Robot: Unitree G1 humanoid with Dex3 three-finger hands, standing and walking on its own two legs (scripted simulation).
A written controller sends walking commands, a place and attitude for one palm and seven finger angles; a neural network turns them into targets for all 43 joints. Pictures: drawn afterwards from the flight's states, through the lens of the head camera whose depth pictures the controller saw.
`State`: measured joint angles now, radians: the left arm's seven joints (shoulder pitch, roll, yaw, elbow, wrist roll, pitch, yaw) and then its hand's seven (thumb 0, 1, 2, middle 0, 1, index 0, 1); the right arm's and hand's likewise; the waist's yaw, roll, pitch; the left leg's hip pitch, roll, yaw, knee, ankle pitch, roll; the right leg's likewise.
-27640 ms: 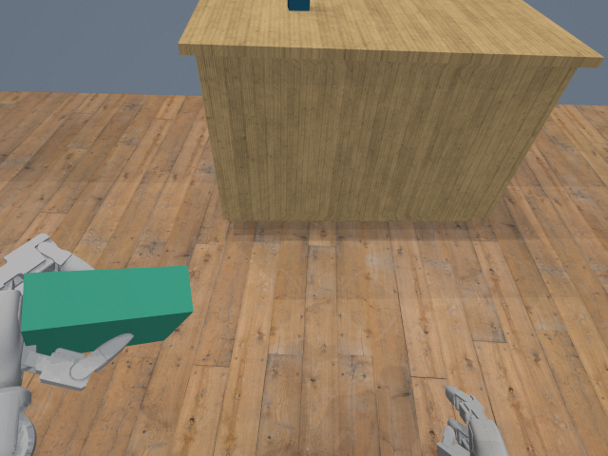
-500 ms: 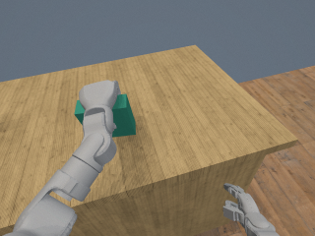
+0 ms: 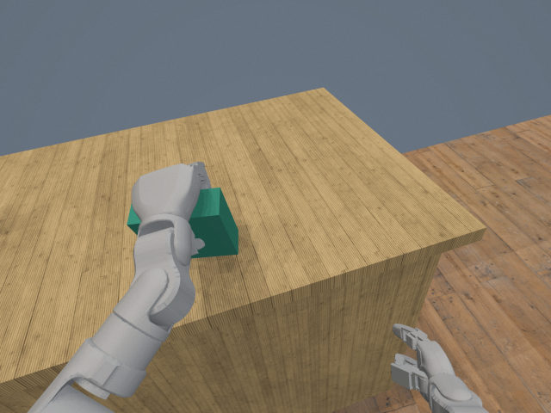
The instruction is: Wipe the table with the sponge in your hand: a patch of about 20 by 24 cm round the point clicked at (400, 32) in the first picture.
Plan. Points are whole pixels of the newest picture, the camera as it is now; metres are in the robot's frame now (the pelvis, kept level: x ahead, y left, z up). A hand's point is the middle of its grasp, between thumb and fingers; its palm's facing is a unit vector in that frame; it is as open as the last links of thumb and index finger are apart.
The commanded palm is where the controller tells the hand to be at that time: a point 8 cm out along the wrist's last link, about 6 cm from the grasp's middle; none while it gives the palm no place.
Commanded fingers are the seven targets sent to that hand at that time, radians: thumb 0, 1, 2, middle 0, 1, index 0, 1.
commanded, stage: wipe back along the third lane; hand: left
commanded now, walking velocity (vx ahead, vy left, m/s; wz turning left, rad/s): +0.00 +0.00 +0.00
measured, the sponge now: (193, 234) +0.35 +0.18 +0.11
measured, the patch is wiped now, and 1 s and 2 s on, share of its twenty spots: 0.95 0.95 0.95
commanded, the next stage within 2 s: slide back across to the middle lane in 0.20 s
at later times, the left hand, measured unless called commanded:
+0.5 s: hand (186, 234) +0.30 +0.16 +0.17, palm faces +0.23 -0.21 -0.95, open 9.1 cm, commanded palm +0.25 +0.17 +0.21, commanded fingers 0.00 0.10 1.30 -1.20 -1.60 -1.20 -1.60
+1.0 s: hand (126, 253) +0.26 +0.22 +0.17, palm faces +0.15 -0.11 -0.98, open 9.1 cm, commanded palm +0.22 +0.23 +0.23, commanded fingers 0.00 0.10 1.30 -1.20 -1.60 -1.20 -1.60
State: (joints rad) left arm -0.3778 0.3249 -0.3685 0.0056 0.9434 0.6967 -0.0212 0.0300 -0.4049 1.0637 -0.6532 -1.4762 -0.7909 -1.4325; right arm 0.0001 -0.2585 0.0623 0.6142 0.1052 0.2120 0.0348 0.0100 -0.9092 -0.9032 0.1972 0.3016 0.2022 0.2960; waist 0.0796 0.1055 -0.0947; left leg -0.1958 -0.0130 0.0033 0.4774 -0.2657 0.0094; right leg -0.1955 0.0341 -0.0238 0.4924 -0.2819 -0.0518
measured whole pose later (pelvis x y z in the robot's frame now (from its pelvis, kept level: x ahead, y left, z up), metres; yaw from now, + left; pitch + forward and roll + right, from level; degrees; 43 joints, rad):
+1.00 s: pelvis -0.02 -0.04 +0.00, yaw -3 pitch -4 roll +2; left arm -0.07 0.55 -0.08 -0.19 0.82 0.61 -0.13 -0.02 -0.43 1.06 -0.72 -1.41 -0.86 -1.36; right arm 0.01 -0.29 0.05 0.63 0.08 0.12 -0.05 0.01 -0.91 -0.90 0.20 0.30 0.20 0.30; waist 0.10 0.13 -0.05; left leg -0.17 0.02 -0.03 0.50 -0.26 0.00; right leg -0.20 0.09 0.00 0.53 -0.27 -0.10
